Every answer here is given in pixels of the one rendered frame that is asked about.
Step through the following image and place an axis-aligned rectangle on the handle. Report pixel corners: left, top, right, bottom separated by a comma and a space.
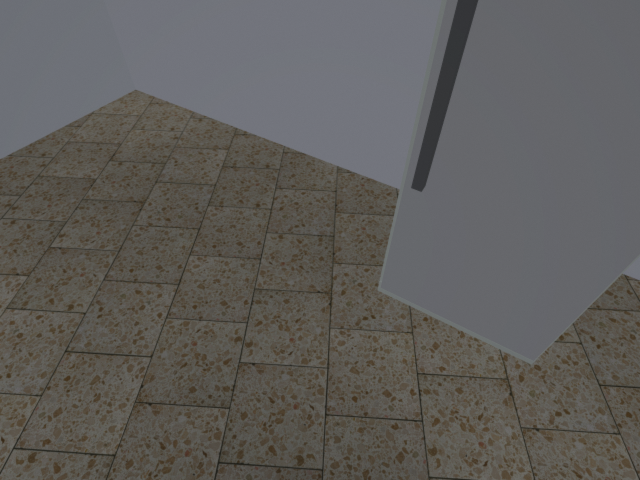
411, 0, 478, 192

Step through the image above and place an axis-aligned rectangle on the fridge door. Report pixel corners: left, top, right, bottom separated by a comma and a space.
381, 0, 640, 361

